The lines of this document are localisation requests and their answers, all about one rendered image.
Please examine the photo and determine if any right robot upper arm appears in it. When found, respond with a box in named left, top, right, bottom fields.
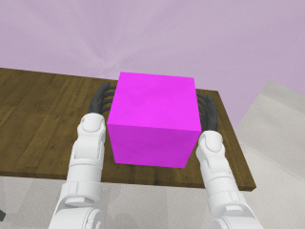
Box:
left=211, top=216, right=263, bottom=229

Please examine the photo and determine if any robot right forearm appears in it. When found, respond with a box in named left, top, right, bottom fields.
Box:
left=195, top=131, right=264, bottom=229

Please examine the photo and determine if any right robot hand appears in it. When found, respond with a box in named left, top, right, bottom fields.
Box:
left=196, top=93, right=218, bottom=133

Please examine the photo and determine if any table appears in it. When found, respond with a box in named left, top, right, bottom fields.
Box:
left=0, top=68, right=256, bottom=222

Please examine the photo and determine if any left robot upper arm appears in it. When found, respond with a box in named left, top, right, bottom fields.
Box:
left=49, top=207, right=105, bottom=229

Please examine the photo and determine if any left robot hand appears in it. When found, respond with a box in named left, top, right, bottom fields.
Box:
left=87, top=82, right=116, bottom=115

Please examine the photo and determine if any robot left forearm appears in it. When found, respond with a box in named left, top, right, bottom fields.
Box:
left=48, top=113, right=106, bottom=229

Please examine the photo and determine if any carton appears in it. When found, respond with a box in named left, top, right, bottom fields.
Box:
left=107, top=72, right=202, bottom=169

